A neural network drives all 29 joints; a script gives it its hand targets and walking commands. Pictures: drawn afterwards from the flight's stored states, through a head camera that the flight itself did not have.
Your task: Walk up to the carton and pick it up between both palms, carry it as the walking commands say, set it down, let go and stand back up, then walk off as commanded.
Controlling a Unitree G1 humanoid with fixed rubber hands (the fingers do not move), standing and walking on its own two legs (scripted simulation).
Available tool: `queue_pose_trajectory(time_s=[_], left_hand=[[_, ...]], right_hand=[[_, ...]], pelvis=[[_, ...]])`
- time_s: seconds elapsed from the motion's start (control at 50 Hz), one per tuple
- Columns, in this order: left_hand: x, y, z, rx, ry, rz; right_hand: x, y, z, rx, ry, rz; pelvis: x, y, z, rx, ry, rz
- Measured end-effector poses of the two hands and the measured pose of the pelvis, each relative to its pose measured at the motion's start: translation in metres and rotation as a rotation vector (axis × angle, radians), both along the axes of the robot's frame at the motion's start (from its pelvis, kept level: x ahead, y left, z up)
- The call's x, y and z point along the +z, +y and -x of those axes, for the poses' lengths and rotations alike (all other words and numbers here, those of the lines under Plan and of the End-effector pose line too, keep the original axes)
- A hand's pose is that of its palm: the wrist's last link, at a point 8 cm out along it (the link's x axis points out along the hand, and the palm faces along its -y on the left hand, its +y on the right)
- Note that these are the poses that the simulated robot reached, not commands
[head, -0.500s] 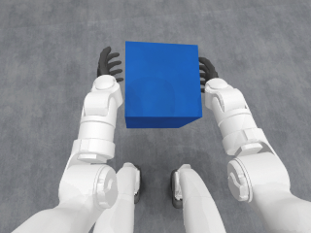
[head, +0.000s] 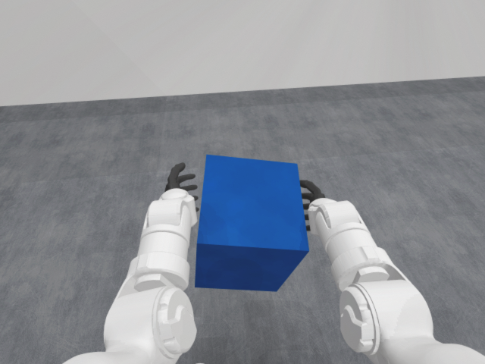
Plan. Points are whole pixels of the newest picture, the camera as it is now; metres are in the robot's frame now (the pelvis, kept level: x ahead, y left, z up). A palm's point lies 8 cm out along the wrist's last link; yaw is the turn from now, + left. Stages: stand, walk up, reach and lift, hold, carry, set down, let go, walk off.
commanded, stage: reach and lift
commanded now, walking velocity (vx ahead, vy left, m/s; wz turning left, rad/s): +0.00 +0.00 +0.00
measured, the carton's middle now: (244, 227) +0.38 +0.03 +0.00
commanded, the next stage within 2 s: hold in 1.32 s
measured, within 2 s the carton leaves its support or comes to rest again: neither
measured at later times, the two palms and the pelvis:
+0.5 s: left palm (187, 192) +0.39 +0.13 +0.08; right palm (324, 217) +0.37 -0.12 +0.05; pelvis +0.04 +0.00 +0.01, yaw +0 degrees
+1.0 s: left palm (185, 198) +0.38 +0.13 +0.08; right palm (325, 222) +0.36 -0.12 +0.05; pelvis +0.04 +0.00 +0.01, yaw +0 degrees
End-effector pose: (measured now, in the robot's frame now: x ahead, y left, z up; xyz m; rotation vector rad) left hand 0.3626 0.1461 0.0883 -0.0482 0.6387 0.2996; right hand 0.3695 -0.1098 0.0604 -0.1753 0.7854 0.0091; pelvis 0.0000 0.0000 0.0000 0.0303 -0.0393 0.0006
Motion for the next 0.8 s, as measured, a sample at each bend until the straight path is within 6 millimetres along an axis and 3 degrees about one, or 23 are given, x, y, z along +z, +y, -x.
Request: queue_pose_trajectory(time_s=[0.08, 0.32, 0.52, 0.8], left_hand=[[0.004, -0.002, -0.004, -0.012, 0.008, -0.021], [-0.012, -0.009, -0.015, -0.086, 0.041, -0.089], [-0.003, -0.015, -0.025, -0.141, 0.017, -0.106], [-0.007, -0.011, -0.017, -0.147, 0.024, -0.099]], right_hand=[[0.001, -0.002, -0.002, -0.002, 0.005, -0.003], [-0.02, -0.007, 0.0, -0.045, 0.034, -0.016], [-0.01, -0.012, 0.001, -0.106, 0.014, -0.027], [-0.01, -0.009, 0.01, -0.134, 0.025, -0.034]], pelvis=[[0.001, -0.001, -0.005, 0.0, 0.007, -0.002], [0.005, 0.001, -0.021, 0.0, 0.037, 0.001], [0.009, 0.004, -0.038, 0.0, 0.067, 0.005], [0.01, 0.004, -0.043, 0.0, 0.078, 0.006]])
